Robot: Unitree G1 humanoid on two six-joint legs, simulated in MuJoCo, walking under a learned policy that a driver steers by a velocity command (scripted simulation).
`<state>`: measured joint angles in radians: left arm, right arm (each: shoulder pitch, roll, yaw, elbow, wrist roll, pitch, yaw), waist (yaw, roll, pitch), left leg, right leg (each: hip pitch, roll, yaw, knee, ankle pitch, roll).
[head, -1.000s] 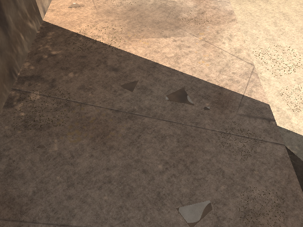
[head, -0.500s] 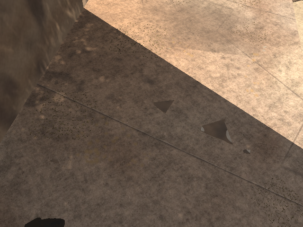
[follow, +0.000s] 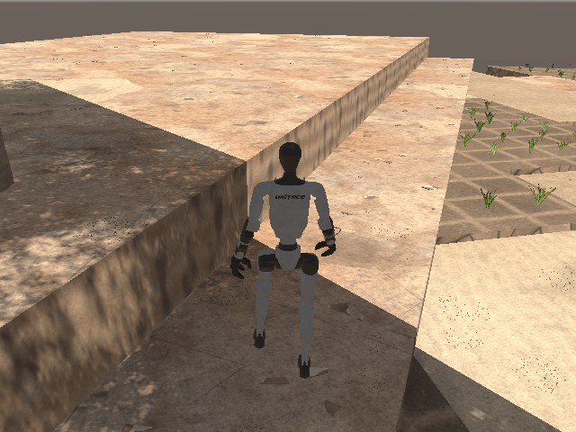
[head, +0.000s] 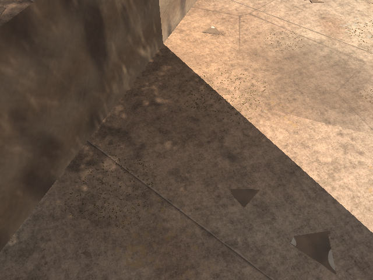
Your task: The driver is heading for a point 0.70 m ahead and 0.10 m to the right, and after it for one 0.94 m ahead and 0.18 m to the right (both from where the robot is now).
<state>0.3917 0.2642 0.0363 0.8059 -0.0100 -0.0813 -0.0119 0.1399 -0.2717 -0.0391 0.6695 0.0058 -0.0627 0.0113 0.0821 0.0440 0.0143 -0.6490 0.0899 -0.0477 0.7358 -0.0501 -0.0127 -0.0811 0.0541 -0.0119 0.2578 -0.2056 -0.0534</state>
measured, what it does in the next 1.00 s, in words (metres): walks ahead, turning right: left foot, then right foot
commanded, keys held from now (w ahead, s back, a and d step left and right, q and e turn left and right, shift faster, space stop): w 0.12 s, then w+e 0.78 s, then w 0.08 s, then w+q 0.02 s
